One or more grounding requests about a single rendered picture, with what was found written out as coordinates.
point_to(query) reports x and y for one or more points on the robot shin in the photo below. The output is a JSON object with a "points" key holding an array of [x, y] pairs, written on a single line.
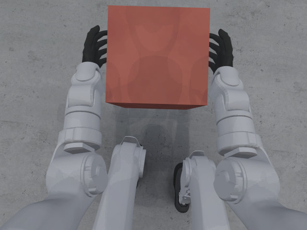
{"points": [[184, 194], [126, 139]]}

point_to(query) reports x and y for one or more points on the robot right forearm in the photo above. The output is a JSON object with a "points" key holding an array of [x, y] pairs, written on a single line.
{"points": [[236, 132]]}

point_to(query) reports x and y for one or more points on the robot right shin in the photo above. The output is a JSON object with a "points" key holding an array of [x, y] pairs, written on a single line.
{"points": [[184, 194]]}

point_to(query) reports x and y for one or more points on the robot left shin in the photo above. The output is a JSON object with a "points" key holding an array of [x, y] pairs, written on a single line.
{"points": [[126, 139]]}

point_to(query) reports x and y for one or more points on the right robot upper arm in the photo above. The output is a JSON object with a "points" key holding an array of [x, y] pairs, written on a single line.
{"points": [[251, 188]]}

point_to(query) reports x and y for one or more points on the left robot upper arm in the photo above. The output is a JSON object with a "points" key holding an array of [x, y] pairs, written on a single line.
{"points": [[73, 182]]}

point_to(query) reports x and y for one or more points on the robot right hand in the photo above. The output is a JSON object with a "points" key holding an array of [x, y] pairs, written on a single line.
{"points": [[223, 56]]}

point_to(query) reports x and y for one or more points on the carton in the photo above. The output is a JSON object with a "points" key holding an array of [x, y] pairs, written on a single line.
{"points": [[157, 57]]}

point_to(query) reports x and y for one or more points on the robot left hand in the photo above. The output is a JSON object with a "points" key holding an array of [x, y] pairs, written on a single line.
{"points": [[91, 52]]}

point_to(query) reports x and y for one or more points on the robot left forearm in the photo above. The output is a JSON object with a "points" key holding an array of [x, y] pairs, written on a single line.
{"points": [[81, 131]]}

